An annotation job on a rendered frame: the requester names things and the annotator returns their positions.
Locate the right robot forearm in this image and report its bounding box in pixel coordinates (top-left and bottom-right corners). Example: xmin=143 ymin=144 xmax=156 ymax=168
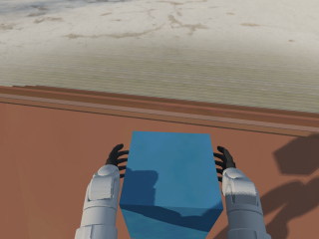
xmin=221 ymin=167 xmax=272 ymax=239

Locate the left robot hand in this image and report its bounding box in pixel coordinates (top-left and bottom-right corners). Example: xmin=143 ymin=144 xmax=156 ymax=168
xmin=105 ymin=143 xmax=129 ymax=178

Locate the left robot forearm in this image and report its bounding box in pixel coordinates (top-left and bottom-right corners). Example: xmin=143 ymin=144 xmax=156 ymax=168
xmin=74 ymin=164 xmax=121 ymax=239

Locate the right robot hand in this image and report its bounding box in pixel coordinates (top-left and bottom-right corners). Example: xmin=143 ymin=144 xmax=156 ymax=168
xmin=213 ymin=146 xmax=236 ymax=182

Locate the carton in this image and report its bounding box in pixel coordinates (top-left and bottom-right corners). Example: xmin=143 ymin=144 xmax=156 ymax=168
xmin=119 ymin=130 xmax=224 ymax=239

